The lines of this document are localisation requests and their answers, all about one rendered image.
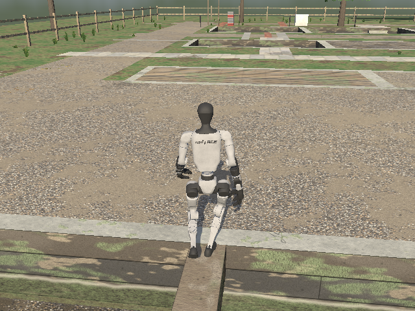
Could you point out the robot left forearm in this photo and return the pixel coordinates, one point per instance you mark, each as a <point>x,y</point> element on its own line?
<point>179,168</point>

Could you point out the robot left upper arm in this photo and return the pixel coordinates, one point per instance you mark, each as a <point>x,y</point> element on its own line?
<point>183,147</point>

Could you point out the robot right hand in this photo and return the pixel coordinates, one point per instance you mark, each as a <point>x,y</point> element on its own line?
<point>239,196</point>

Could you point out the left robot foot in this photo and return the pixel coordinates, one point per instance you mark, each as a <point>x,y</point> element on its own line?
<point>193,253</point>

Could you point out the robot left hand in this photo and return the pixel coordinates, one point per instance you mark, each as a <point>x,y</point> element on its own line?
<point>185,171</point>

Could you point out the humanoid robot head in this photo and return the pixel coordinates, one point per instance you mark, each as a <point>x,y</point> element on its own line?
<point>205,113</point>

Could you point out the robot right upper arm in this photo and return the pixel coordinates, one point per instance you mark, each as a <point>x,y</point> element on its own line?
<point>229,147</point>

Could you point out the robot right forearm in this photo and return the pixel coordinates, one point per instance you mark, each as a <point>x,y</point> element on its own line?
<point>236,177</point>

